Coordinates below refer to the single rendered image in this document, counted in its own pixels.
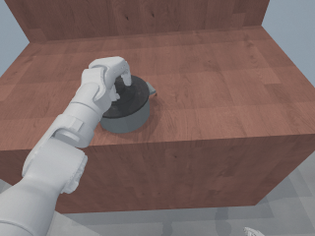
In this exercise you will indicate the knob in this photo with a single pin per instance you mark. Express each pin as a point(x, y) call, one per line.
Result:
point(120, 87)

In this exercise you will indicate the robot left hand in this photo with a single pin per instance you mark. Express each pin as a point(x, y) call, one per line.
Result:
point(120, 67)

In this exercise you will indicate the lid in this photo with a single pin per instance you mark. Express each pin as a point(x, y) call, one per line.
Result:
point(131, 101)

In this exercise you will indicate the pot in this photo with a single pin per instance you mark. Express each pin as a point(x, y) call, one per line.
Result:
point(129, 123)

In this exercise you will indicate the robot left forearm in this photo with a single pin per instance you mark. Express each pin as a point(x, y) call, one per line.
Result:
point(76, 125)

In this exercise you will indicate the table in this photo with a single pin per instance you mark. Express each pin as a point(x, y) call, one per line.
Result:
point(232, 115)

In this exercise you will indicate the left robot upper arm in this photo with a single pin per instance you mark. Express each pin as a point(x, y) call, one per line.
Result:
point(27, 208)

